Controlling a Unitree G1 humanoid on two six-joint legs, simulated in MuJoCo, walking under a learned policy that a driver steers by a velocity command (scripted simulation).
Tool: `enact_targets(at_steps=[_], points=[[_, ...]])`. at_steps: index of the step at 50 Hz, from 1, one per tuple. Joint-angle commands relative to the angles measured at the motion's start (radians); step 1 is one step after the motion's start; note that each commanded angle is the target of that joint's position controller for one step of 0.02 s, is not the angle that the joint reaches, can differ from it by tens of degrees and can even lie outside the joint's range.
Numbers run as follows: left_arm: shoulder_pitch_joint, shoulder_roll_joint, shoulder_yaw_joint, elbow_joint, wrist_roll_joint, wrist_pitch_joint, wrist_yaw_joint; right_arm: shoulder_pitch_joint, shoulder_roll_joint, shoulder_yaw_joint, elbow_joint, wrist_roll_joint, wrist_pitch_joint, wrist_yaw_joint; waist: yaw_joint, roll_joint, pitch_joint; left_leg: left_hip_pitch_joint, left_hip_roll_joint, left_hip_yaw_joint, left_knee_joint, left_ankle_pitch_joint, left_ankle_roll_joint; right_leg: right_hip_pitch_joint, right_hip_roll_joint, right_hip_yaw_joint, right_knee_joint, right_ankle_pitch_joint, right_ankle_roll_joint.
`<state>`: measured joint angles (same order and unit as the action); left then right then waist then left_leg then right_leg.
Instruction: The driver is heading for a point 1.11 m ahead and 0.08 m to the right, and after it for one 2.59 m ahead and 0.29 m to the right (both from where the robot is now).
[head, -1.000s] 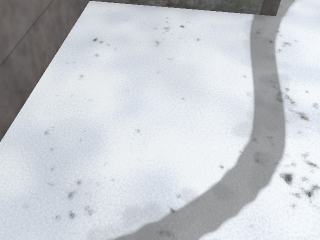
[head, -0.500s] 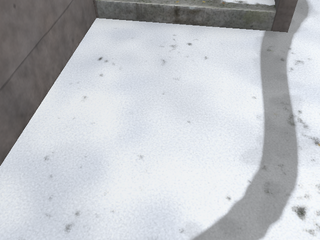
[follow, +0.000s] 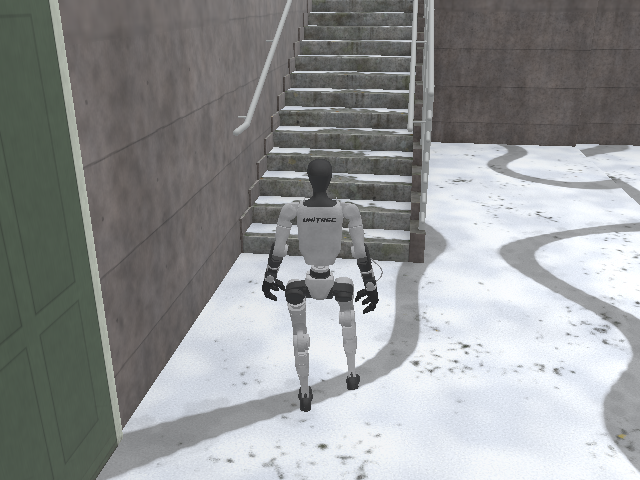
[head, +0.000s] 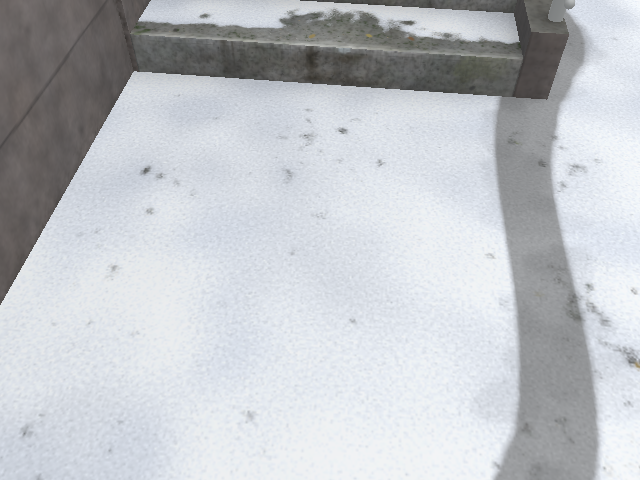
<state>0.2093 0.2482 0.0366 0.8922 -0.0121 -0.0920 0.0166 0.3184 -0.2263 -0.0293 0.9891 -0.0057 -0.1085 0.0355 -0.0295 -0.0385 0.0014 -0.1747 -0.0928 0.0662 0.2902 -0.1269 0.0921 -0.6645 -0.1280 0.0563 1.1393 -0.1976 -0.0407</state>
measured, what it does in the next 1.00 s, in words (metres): walks ahead: right foot, then left foot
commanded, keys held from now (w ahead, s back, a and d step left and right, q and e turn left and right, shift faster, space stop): w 1.00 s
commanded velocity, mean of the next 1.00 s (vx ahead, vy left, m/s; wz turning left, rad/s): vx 0.50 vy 0.00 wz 0.00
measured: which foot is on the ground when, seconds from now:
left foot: down 0.00-0.32, up 0.34-0.84, down 0.86-1.00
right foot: up 0.00-0.28, down 0.30-0.88, up 0.90-1.00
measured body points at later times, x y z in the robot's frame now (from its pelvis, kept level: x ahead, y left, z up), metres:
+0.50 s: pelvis +0.28 -0.08 +0.00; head +0.29 -0.10 +0.45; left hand +0.33 +0.18 -0.12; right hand +0.37 -0.35 -0.14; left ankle +0.29 +0.08 -0.66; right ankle +0.30 -0.16 -0.74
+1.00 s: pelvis +0.55 -0.01 -0.01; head +0.58 +0.00 +0.44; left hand +0.59 +0.25 -0.15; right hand +0.66 -0.28 -0.13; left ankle +0.61 +0.07 -0.74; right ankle +0.47 -0.17 -0.65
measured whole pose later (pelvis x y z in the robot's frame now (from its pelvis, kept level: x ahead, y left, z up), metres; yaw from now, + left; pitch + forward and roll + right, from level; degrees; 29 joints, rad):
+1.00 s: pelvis +0.55 -0.01 -0.01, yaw +1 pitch +1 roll +0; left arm 0.29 0.26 0.05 0.96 -0.02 -0.10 0.00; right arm 0.18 -0.24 -0.05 0.91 0.00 -0.10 0.03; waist 0.00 -0.03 0.02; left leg -0.34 -0.03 0.06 0.46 -0.15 0.07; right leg -0.44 -0.06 0.03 1.19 -0.35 -0.05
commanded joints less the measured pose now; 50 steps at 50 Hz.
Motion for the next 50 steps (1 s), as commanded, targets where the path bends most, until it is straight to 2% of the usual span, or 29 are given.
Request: enact_targets(at_steps=[1,5,8,10,12,13,14,15,16,17,18,19,20,21,23,26,28,32,37,40,41,42,43,44,45,46,47,48,50], points=[[0.035,0.046,0.014,-0.042,0.013,0.003,0.007,-0.041,-0.131,-0.021,-0.055,0.001,-0.018,-0.019,0.047,0.076,0.056,-0.111,0.278,-0.205,-0.206,0.070,0.171,-0.018,-0.042,0.001,-0.140,0.162,0.027],[-0.129,0.029,0.007,-0.085,0.003,-0.009,-0.006,0.041,-0.159,-0.025,-0.038,0.017,-0.005,-0.035,-0.012,0.076,0.055,-0.018,0.264,-0.159,-0.190,0.085,0.127,0.012,0.004,-0.037,-0.431,0.307,0.035],[-0.216,0.033,0.002,-0.113,-0.007,-0.012,-0.023,0.095,-0.169,-0.029,-0.016,0.026,0.006,-0.036,-0.046,0.085,0.073,0.073,0.294,-0.164,-0.157,0.058,0.121,0.016,0.024,-0.047,-0.534,0.281,0.036],[-0.250,0.044,0.003,-0.135,-0.010,-0.018,-0.037,0.114,-0.170,-0.032,-0.005,0.027,0.016,-0.038,-0.048,0.090,0.082,0.146,0.327,-0.179,-0.118,0.059,0.113,0.009,0.032,-0.042,-0.583,0.216,0.016],[-0.226,0.066,0.010,-0.140,-0.010,-0.027,-0.047,0.104,-0.182,-0.038,-0.003,0.027,0.027,-0.040,-0.022,0.103,0.068,0.190,0.351,-0.193,-0.062,0.112,0.097,0.068,0.049,-0.051,-0.624,0.134,-0.012],[-0.171,0.085,0.020,-0.129,-0.009,-0.031,-0.048,0.084,-0.189,-0.039,-0.007,0.027,0.033,-0.040,0.016,0.114,0.038,0.191,0.343,-0.182,0.002,0.231,0.083,0.157,0.074,-0.073,-0.645,0.105,-0.029],[-0.041,0.120,0.041,-0.090,-0.007,-0.033,-0.045,0.067,-0.176,-0.034,-0.013,0.022,0.038,-0.040,0.082,0.105,-0.036,0.172,0.295,-0.141,0.156,0.396,0.060,0.327,0.108,-0.100,-0.666,0.098,-0.054],[0.164,0.194,0.069,-0.039,-0.001,-0.035,-0.038,0.057,-0.137,-0.017,-0.035,0.007,0.038,-0.039,0.160,0.050,-0.183,0.025,0.234,-0.084,0.432,0.357,0.025,0.625,0.016,0.003,-0.638,0.124,-0.111],[0.296,0.310,0.097,-0.013,0.014,-0.027,-0.036,0.161,-0.019,0.019,-0.052,0.004,0.016,-0.030,0.142,-0.203,-0.328,-0.402,0.062,-0.012,0.842,-0.034,-0.057,1.032,-0.234,0.441,-0.699,0.016,-0.269],[0.310,0.228,0.075,-0.008,0.012,-0.026,-0.040,0.161,-0.059,0.013,-0.036,0.021,-0.013,-0.025,0.149,-0.221,-0.391,-0.546,0.044,-0.168,1.005,-0.419,-0.046,1.074,-0.284,0.691,-0.835,-0.065,-0.304],[0.215,0.166,0.054,-0.024,0.007,-0.028,-0.039,0.067,-0.155,-0.012,-0.063,0.048,-0.027,-0.021,0.129,-0.150,-0.238,-0.630,0.108,-0.184,1.061,-0.360,-0.024,0.949,-0.250,0.547,-0.841,-0.066,-0.244],[0.115,0.129,0.040,-0.049,0.005,-0.025,-0.039,0.000,-0.162,-0.015,-0.081,0.049,-0.029,-0.025,0.099,-0.076,-0.154,-0.609,0.166,-0.155,1.029,-0.261,-0.017,0.801,-0.210,0.397,-0.859,0.010,-0.210],[0.048,0.097,0.030,-0.060,0.008,-0.024,-0.044,-0.034,-0.148,-0.019,-0.085,0.035,-0.022,-0.031,0.071,-0.021,-0.087,-0.569,0.200,-0.138,0.962,-0.190,-0.023,0.668,-0.164,0.298,-0.898,0.080,-0.192],[0.019,0.073,0.022,-0.060,0.014,-0.026,-0.049,-0.026,-0.134,-0.025,-0.084,0.025,-0.008,-0.036,0.038,-0.032,-0.055,-0.507,0.229,-0.141,0.901,-0.142,-0.026,0.580,-0.124,0.221,-0.934,0.120,-0.172],[0.037,0.072,0.023,-0.037,0.017,-0.031,-0.053,0.010,-0.088,-0.022,-0.072,0.021,0.018,-0.038,0.011,-0.043,-0.035,-0.445,0.234,-0.124,0.857,-0.097,-0.040,0.504,-0.092,0.147,-0.979,0.199,-0.178],[0.093,0.111,0.033,-0.004,0.018,-0.032,-0.040,-0.062,-0.089,-0.028,-0.103,0.013,0.030,-0.042,0.012,-0.016,0.004,-0.530,0.240,-0.120,0.742,0.007,-0.062,0.518,-0.089,0.086,-1.005,0.313,-0.191],[0.123,0.113,0.033,0.010,0.015,-0.024,-0.028,-0.141,-0.082,-0.029,-0.130,0.010,0.028,-0.041,0.029,-0.015,0.019,-0.568,0.238,-0.115,0.623,0.098,-0.072,0.544,-0.083,0.058,-1.013,0.324,-0.181],[0.177,0.129,0.034,0.035,0.006,-0.016,-0.015,-0.284,-0.063,-0.022,-0.168,0.016,0.020,-0.029,0.072,-0.020,0.051,-0.525,0.203,-0.081,0.395,0.240,-0.071,0.567,-0.063,0.008,-1.034,0.257,-0.155],[0.246,0.136,0.041,0.081,-0.003,0.002,-0.007,-0.406,-0.069,-0.016,-0.217,0.026,0.009,-0.003,0.100,-0.022,0.098,-0.556,0.184,-0.079,0.268,0.182,-0.045,0.717,-0.121,0.014,-0.985,0.254,-0.149],[0.222,0.154,0.051,0.085,-0.006,0.016,-0.002,-0.375,-0.096,-0.025,-0.222,0.027,-0.002,0.010,0.061,-0.039,0.067,-0.456,0.153,-0.056,0.227,0.076,-0.010,0.769,-0.143,0.012,-0.902,0.406,-0.127],[0.201,0.164,0.053,0.080,-0.005,0.020,-0.001,-0.311,-0.119,-0.037,-0.207,0.026,-0.004,0.009,0.023,-0.055,0.024,-0.342,0.120,-0.027,0.220,0.053,0.006,0.763,-0.131,-0.002,-0.829,0.568,-0.115],[0.181,0.153,0.049,0.075,-0.001,0.026,-0.002,-0.169,-0.154,-0.059,-0.162,0.024,-0.004,0.004,-0.049,-0.048,-0.057,-0.150,0.083,0.002,0.206,0.060,0.030,0.726,-0.084,-0.038,-0.667,0.700,-0.093],[0.176,0.126,0.035,0.057,0.009,0.026,-0.002,0.022,-0.216,-0.084,-0.111,0.018,-0.003,-0.005,-0.120,0.001,-0.190,0.157,0.173,-0.099,0.241,0.086,0.080,0.552,-0.029,-0.075,-0.408,0.580,-0.059],[0.294,0.009,0.000,0.046,0.014,0.007,-0.015,0.154,-0.317,-0.109,-0.085,0.000,0.004,-0.010,-0.090,0.241,-0.346,0.564,0.436,-0.557,0.183,-0.056,0.243,0.130,0.144,-0.105,0.012,0.106,0.018],[0.285,0.028,0.001,0.063,-0.001,-0.022,-0.022,0.151,-0.249,-0.085,-0.084,0.009,0.006,-0.008,-0.093,0.282,-0.413,0.600,0.493,-0.818,0.024,-0.137,0.270,-0.013,0.183,0.051,0.178,-0.362,0.010],[0.189,0.118,0.026,0.034,-0.029,-0.038,-0.026,0.062,-0.195,-0.068,-0.095,0.018,0.004,-0.008,-0.079,0.224,-0.253,0.471,0.459,-0.679,0.009,-0.167,0.210,-0.105,0.117,0.066,0.237,-0.319,-0.011],[0.114,0.131,0.028,0.012,-0.034,-0.043,-0.021,-0.033,-0.157,-0.056,-0.120,0.018,0.004,-0.009,-0.050,0.148,-0.153,0.306,0.422,-0.532,-0.012,-0.112,0.172,-0.096,0.057,0.032,0.200,-0.220,-0.021],[0.076,0.123,0.034,0.006,-0.020,-0.037,-0.012,-0.101,-0.124,-0.045,-0.128,0.010,0.003,-0.005,-0.017,0.088,-0.079,0.151,0.381,-0.429,-0.049,-0.039,0.151,-0.050,0.018,0.013,0.131,-0.144,-0.019],[0.117,0.082,0.039,0.015,-0.007,-0.006,-0.004,-0.135,-0.089,-0.034,-0.120,-0.004,-0.004,0.002,0.041,0.125,-0.041,-0.004,0.321,-0.314,-0.113,0.021,0.128,0.070,-0.023,0.017,0.042,-0.069,-0.016]])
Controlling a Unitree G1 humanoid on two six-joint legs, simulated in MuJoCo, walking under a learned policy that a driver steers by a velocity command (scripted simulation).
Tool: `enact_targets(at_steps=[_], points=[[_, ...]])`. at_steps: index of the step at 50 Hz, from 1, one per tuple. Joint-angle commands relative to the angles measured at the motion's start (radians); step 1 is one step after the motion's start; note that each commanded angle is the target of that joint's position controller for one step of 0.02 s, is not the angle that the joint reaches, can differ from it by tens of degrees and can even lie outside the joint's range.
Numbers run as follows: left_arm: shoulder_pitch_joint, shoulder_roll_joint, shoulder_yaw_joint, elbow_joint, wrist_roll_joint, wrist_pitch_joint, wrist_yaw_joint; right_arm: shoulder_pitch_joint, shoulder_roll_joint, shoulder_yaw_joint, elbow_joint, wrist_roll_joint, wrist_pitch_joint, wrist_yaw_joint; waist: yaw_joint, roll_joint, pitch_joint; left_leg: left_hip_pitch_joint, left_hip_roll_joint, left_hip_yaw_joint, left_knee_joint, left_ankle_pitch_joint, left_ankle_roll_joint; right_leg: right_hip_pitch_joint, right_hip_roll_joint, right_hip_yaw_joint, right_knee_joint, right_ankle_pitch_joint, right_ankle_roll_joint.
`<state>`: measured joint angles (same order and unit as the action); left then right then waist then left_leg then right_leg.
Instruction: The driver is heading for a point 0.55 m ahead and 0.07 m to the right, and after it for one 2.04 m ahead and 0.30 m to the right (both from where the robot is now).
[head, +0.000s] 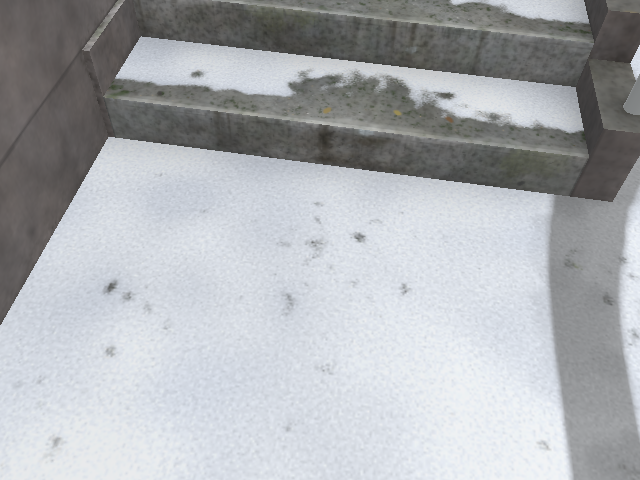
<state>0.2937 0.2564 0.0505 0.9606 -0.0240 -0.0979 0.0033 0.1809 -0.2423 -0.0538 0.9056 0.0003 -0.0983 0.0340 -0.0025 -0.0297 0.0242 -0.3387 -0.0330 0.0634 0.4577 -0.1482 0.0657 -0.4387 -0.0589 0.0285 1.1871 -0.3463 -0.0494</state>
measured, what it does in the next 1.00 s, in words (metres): walks ahead: right foot, then left foot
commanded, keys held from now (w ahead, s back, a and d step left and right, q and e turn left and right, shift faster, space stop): w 1.00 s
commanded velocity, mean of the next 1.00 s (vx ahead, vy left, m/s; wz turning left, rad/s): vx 0.50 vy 0.00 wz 0.00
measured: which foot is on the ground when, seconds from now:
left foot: down 0.00-0.44, up 0.46-0.96, down 0.98-1.00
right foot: up 0.00-0.40, down 0.42-1.00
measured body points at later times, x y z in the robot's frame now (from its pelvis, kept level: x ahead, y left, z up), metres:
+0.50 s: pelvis +0.28 -0.06 -0.01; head +0.31 -0.07 +0.44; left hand +0.45 +0.19 -0.12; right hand +0.27 -0.32 -0.16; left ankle +0.11 +0.08 -0.66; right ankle +0.37 -0.15 -0.74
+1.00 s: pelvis +0.56 -0.01 -0.02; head +0.59 +0.00 +0.43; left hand +0.51 +0.25 -0.16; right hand +0.76 -0.25 -0.11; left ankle +0.67 +0.09 -0.74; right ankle +0.38 -0.15 -0.72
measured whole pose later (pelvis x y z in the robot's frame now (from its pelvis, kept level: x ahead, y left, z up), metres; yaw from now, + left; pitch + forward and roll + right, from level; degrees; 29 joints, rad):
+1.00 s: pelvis +0.56 -0.01 -0.02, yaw +0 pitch +2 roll -1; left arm 0.39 0.25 0.07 1.03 -0.01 -0.06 0.01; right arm 0.01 -0.23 -0.06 0.86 0.01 -0.10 0.03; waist 0.05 0.00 0.02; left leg -0.50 0.02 0.04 0.54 -0.08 0.08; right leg -0.01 -0.02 -0.04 0.53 -0.45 0.00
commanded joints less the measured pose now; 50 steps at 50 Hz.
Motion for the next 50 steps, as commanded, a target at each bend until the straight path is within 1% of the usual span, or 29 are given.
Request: enact_targets(at_steps=[1,2,4,6,10,15,17,18,19,20,21,22,23,24,25,26,27,28,29,31,34,38,43,45,46,47,48,49,50], points=[[0.049,0.051,0.023,-0.048,0.007,0.011,0.011,0.018,-0.080,-0.012,-0.025,-0.008,-0.017,0.003,0.023,0.116,-0.056,0.130,0.251,-0.278,-0.301,0.077,0.164,-0.139,-0.095,0.036,-0.028,0.094,-0.002],[0.042,0.047,0.024,-0.053,0.009,0.018,0.013,0.037,-0.096,-0.016,-0.014,-0.007,-0.019,-0.001,0.028,0.109,-0.041,0.116,0.247,-0.250,-0.318,0.112,0.172,-0.151,-0.098,0.031,-0.056,0.120,0.006],[-0.029,0.058,0.030,-0.080,0.016,0.022,0.016,0.073,-0.125,-0.022,0.003,-0.007,-0.020,-0.014,0.019,0.088,-0.012,0.135,0.249,-0.221,-0.338,0.169,0.179,-0.226,-0.104,0.029,-0.150,0.207,0.025],[-0.105,0.054,0.031,-0.104,0.021,0.020,0.014,0.110,-0.130,-0.022,0.017,-0.004,-0.013,-0.027,0.001,0.079,0.000,0.176,0.244,-0.195,-0.342,0.201,0.167,-0.279,-0.102,0.025,-0.264,0.309,0.038],[-0.241,0.030,0.020,-0.140,0.015,0.011,-0.001,0.169,-0.140,-0.021,0.038,0.007,-0.005,-0.038,-0.042,0.085,0.025,0.215,0.217,-0.135,-0.350,0.179,0.134,-0.248,-0.064,-0.011,-0.495,0.461,0.039],[-0.374,0.033,0.009,-0.191,0.004,0.001,-0.029,0.250,-0.151,-0.027,0.083,0.014,0.015,-0.042,-0.082,0.084,0.069,0.369,0.273,-0.140,-0.296,0.181,0.132,-0.279,-0.036,-0.022,-0.631,0.401,0.023],[-0.379,0.046,0.011,-0.205,0.002,-0.006,-0.041,0.247,-0.161,-0.034,0.091,0.017,0.024,-0.047,-0.066,0.096,0.065,0.420,0.301,-0.147,-0.250,0.244,0.121,-0.256,-0.026,-0.025,-0.662,0.330,-0.001],[-0.353,0.060,0.015,-0.201,0.001,-0.009,-0.044,0.236,-0.167,-0.037,0.090,0.018,0.028,-0.048,-0.046,0.106,0.048,0.431,0.305,-0.146,-0.219,0.312,0.111,-0.203,-0.012,-0.035,-0.676,0.295,-0.015],[-0.295,0.082,0.025,-0.188,0.003,-0.012,-0.044,0.213,-0.176,-0.040,0.085,0.019,0.031,-0.049,-0.009,0.120,0.011,0.429,0.297,-0.134,-0.155,0.462,0.098,-0.101,0.018,-0.059,-0.687,0.270,-0.032],[-0.169,0.114,0.045,-0.150,0.006,-0.013,-0.040,0.188,-0.170,-0.037,0.079,0.019,0.036,-0.048,0.060,0.116,-0.062,0.401,0.256,-0.098,-0.013,0.612,0.077,0.078,0.054,-0.089,-0.707,0.281,-0.056],[0.017,0.173,0.070,-0.097,0.013,-0.012,-0.032,0.180,-0.141,-0.025,0.065,0.011,0.037,-0.047,0.131,0.082,-0.188,0.262,0.200,-0.057,0.220,0.558,0.044,0.368,0.004,-0.032,-0.676,0.312,-0.100],[0.161,0.269,0.093,-0.071,0.033,-0.007,-0.025,0.271,-0.048,0.003,0.046,0.001,0.023,-0.041,0.119,-0.124,-0.345,-0.126,0.056,-0.004,0.620,0.165,-0.025,0.768,-0.254,0.374,-0.703,0.214,-0.235],[0.173,0.228,0.077,-0.064,0.021,-0.004,-0.028,0.287,-0.028,0.014,0.060,0.010,-0.004,-0.033,0.113,-0.242,-0.430,-0.316,-0.029,-0.128,0.823,-0.409,-0.037,0.863,-0.353,0.710,-0.866,0.129,-0.306],[0.099,0.165,0.055,-0.075,0.012,-0.005,-0.028,0.210,-0.124,-0.011,0.042,0.037,-0.023,-0.027,0.109,-0.170,-0.303,-0.414,0.041,-0.182,0.908,-0.382,-0.016,0.763,-0.318,0.602,-0.879,0.078,-0.254],[0.014,0.127,0.043,-0.097,0.014,-0.004,-0.025,0.130,-0.141,-0.014,0.020,0.047,-0.031,-0.027,0.089,-0.103,-0.193,-0.422,0.096,-0.151,0.888,-0.294,-0.002,0.612,-0.279,0.448,-0.896,0.124,-0.215],[-0.057,0.103,0.035,-0.105,0.022,-0.005,-0.029,0.090,-0.129,-0.017,0.013,0.037,-0.029,-0.034,0.055,-0.030,-0.116,-0.384,0.138,-0.131,0.817,-0.213,-0.002,0.457,-0.238,0.345,-0.935,0.191,-0.193],[-0.094,0.071,0.025,-0.109,0.031,-0.010,-0.033,0.091,-0.123,-0.026,0.017,0.025,-0.016,-0.040,0.020,-0.032,-0.079,-0.323,0.170,-0.136,0.752,-0.164,-0.002,0.356,-0.198,0.271,-0.969,0.245,-0.173],[-0.104,0.061,0.021,-0.103,0.035,-0.012,-0.036,0.117,-0.099,-0.026,0.024,0.022,0.000,-0.041,-0.004,-0.050,-0.068,-0.270,0.181,-0.137,0.720,-0.135,-0.005,0.297,-0.181,0.231,-1.000,0.260,-0.171],[-0.092,0.066,0.023,-0.095,0.033,-0.015,-0.037,0.134,-0.074,-0.024,0.029,0.019,0.013,-0.043,-0.014,-0.050,-0.062,-0.248,0.185,-0.130,0.693,-0.122,-0.010,0.264,-0.173,0.204,-1.023,0.285,-0.179],[-0.060,0.097,0.030,-0.076,0.031,-0.019,-0.028,0.105,-0.069,-0.027,0.017,0.014,0.025,-0.047,-0.021,-0.037,-0.031,-0.285,0.191,-0.122,0.623,-0.060,-0.027,0.245,-0.167,0.156,-1.057,0.333,-0.193],[-0.009,0.117,0.034,-0.054,0.028,-0.013,-0.010,-0.008,-0.072,-0.031,-0.020,0.004,0.025,-0.046,0.002,-0.021,0.000,-0.372,0.191,-0.119,0.453,0.095,-0.051,0.285,-0.160,0.111,-1.077,0.372,-0.183],[0.048,0.125,0.033,-0.029,0.018,-0.006,0.001,-0.142,-0.049,-0.020,-0.055,0.009,0.017,-0.033,0.042,-0.029,0.027,-0.335,0.153,-0.082,0.229,0.253,-0.056,0.309,-0.129,0.040,-1.086,0.355,-0.150],[0.124,0.136,0.041,0.019,0.008,0.011,0.006,-0.266,-0.054,-0.010,-0.103,0.020,0.008,-0.009,0.076,-0.031,0.069,-0.355,0.128,-0.076,0.097,0.202,-0.037,0.452,-0.184,0.039,-1.034,0.357,-0.144],[0.119,0.147,0.048,0.027,0.005,0.020,0.011,-0.265,-0.070,-0.012,-0.114,0.022,0.000,0.002,0.059,-0.041,0.063,-0.327,0.118,-0.072,0.067,0.130,-0.013,0.502,-0.211,0.047,-0.989,0.416,-0.131],[0.107,0.154,0.051,0.026,0.004,0.025,0.012,-0.236,-0.085,-0.017,-0.109,0.023,-0.003,0.005,0.039,-0.052,0.045,-0.271,0.103,-0.060,0.055,0.094,0.000,0.514,-0.216,0.046,-0.956,0.488,-0.121],[0.083,0.162,0.053,0.022,0.003,0.029,0.013,-0.172,-0.108,-0.029,-0.094,0.021,-0.006,0.004,-0.002,-0.064,0.005,-0.163,0.073,-0.032,0.043,0.070,0.016,0.511,-0.204,0.031,-0.883,0.642,-0.107],[0.064,0.150,0.048,0.017,0.003,0.035,0.013,-0.035,-0.143,-0.050,-0.050,0.017,-0.006,0.000,-0.071,-0.053,-0.076,0.027,0.038,-0.004,0.025,0.076,0.040,0.478,-0.156,-0.008,-0.723,0.775,-0.083],[0.065,0.116,0.032,-0.001,0.015,0.036,0.013,0.154,-0.209,-0.074,-0.001,0.008,-0.006,-0.008,-0.137,0.009,-0.215,0.331,0.131,-0.109,0.063,0.095,0.091,0.312,-0.100,-0.051,-0.457,0.659,-0.049],[0.178,0.001,-0.003,-0.014,0.025,0.016,0.002,0.276,-0.312,-0.099,0.025,-0.002,-0.001,-0.012,-0.105,0.254,-0.360,0.721,0.385,-0.566,-0.005,-0.042,0.254,-0.105,0.075,-0.084,-0.052,0.193,0.030]])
